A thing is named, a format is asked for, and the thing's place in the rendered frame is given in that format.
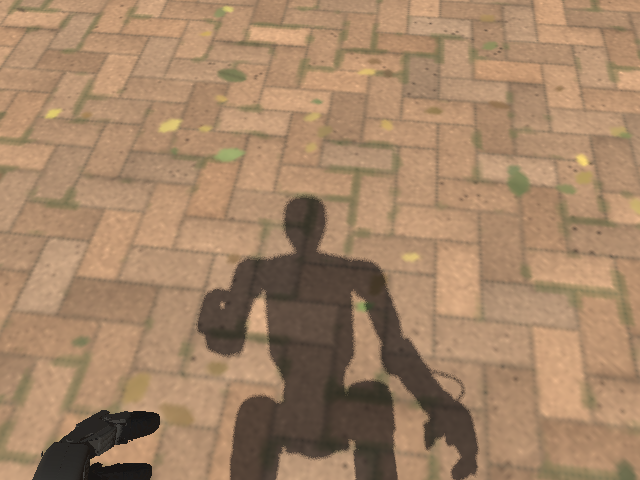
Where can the left robot hand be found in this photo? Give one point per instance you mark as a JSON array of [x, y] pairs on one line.
[[69, 459]]

